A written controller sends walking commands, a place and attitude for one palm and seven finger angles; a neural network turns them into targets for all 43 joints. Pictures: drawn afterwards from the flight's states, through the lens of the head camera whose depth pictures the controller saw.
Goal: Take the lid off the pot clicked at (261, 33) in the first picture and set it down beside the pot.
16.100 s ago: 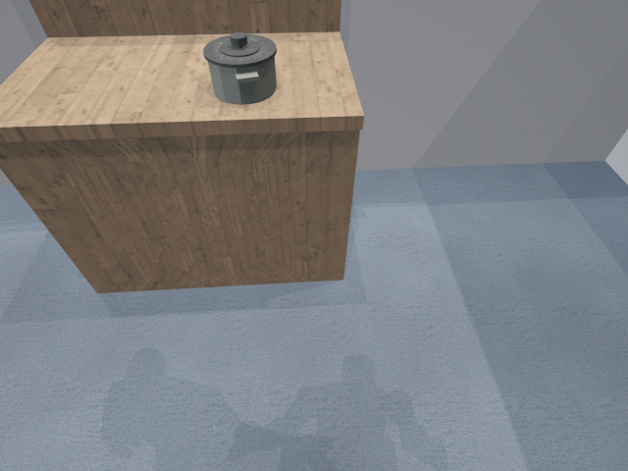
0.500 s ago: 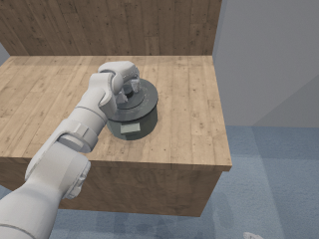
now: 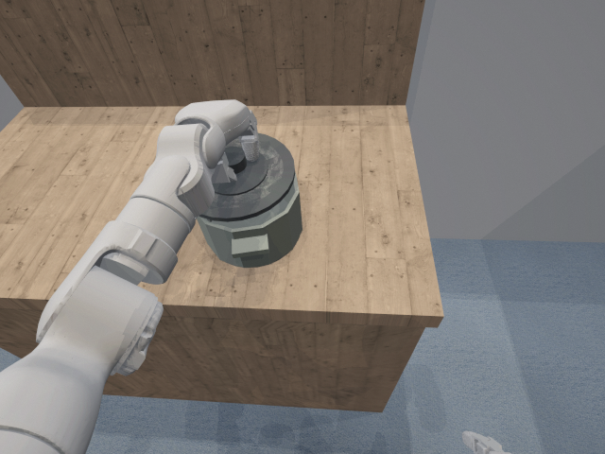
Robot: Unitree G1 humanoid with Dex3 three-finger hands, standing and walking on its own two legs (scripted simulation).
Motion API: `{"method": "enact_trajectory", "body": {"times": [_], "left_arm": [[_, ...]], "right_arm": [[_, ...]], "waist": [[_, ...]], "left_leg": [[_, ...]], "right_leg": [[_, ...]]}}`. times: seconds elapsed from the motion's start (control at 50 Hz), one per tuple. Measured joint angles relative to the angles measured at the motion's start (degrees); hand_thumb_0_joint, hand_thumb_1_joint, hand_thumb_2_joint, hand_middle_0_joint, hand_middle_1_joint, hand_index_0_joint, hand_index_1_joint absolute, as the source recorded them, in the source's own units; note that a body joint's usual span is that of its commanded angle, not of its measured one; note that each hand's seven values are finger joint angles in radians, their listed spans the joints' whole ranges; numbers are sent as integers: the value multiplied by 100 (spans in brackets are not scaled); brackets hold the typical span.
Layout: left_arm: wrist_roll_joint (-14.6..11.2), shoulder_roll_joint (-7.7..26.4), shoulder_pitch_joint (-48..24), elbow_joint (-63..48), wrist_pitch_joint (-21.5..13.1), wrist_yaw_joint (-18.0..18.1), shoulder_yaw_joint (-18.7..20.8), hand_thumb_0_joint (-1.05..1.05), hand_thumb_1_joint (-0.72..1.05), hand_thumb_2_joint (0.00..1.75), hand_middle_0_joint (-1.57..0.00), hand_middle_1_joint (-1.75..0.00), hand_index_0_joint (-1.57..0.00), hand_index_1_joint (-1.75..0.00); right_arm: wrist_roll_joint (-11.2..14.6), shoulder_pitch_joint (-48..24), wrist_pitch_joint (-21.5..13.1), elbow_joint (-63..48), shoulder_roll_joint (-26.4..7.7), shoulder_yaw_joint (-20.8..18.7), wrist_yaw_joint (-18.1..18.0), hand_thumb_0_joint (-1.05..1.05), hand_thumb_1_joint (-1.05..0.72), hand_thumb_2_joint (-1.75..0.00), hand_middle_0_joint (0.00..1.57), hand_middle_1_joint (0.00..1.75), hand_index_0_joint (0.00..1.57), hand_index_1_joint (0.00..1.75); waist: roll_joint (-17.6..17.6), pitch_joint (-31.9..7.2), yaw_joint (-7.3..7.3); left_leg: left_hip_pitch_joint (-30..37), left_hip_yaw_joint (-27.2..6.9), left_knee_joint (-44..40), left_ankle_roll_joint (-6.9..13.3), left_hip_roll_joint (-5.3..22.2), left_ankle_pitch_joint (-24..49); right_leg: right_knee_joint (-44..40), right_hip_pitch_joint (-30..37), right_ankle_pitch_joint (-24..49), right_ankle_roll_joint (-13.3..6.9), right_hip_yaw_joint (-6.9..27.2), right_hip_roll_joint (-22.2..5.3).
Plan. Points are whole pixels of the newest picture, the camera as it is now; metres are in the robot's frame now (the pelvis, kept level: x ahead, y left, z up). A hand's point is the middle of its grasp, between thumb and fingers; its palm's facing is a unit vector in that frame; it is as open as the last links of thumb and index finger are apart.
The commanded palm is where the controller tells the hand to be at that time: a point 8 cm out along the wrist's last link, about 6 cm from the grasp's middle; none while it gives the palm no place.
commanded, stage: lift the lid straight up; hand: left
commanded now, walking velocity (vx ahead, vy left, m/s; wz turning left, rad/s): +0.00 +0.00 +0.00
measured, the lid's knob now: (232, 160) +0.49 +0.10 +0.12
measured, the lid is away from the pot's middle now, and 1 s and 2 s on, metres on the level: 0.01 0.02 0.06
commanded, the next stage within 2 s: move the lid sideways beside the pot in 1.56 s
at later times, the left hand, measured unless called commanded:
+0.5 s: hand (224, 135) +0.46 +0.09 +0.19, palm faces -0.30 -0.04 -0.95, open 7.0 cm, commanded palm +0.45 +0.10 +0.26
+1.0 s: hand (220, 103) +0.47 +0.09 +0.23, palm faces -0.23 -0.03 -0.97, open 7.0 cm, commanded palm +0.44 +0.09 +0.30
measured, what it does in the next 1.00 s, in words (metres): stands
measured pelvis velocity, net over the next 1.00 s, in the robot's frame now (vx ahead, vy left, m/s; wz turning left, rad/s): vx -0.01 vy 0.00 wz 0.01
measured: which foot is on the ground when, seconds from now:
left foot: down 0.00-1.00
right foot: down 0.00-1.00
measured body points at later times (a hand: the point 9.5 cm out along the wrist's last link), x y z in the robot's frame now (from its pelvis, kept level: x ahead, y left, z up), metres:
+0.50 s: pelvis -0.01 +0.00 +0.00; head +0.02 -0.03 +0.45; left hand +0.47 +0.09 +0.24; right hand +0.11 -0.25 -0.13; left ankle -0.02 +0.07 -0.74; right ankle -0.02 -0.12 -0.74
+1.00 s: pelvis -0.01 +0.00 +0.00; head +0.02 -0.03 +0.45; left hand +0.47 +0.09 +0.29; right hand +0.13 -0.24 -0.13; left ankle -0.02 +0.07 -0.74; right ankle -0.02 -0.12 -0.74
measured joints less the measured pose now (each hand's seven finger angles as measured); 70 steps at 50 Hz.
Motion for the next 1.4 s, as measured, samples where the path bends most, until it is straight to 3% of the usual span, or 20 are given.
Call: {"method": "enact_trajectory", "body": {"times": [0.16, 0.44, 0.66, 1.4], "left_arm": [[-62, -56, -238, -45, 131, -285, -143, -1, 34, 65, -83, -98, -69, -95], [6, -141, -819, 401, 153, -401, -58, -1, 34, 65, -84, -99, -68, -95], [67, 82, -987, 411, 203, -552, 52, -2, 34, 65, -84, -99, -68, -95], [108, 25, -1852, 347, 507, -804, -67, -2, 34, 65, -86, -100, -68, -94]], "right_arm": [[-6, -137, -19, 6, 4, 42, -11, 1, -91, -90, 20, 30, 20, 29], [-35, -125, -67, 22, 26, 105, -48, 1, -91, -90, 20, 30, 20, 30], [-31, 42, -103, 32, -16, 83, -68, 1, -91, -90, 20, 30, 20, 30], [-19, -242, -104, 18, 1, 197, -48, 1, -91, -90, 20, 30, 20, 30]], "waist": [[1, 28, 37], [-25, 26, 9], [-42, 40, -37], [-28, -52, 103]], "left_leg": [[22, -68, 0, 6, -32, 36], [20, -58, -51, 4, -42, 94], [71, -20, -106, 5, -13, 96], [58, -49, -164, 16, -54, 165]], "right_leg": [[8, 43, 4, 2, -68, -33], [9, 11, 39, -2, -53, -42], [-77, 60, 77, -3, -8, -7], [-72, 28, 98, 9, -26, -46]]}}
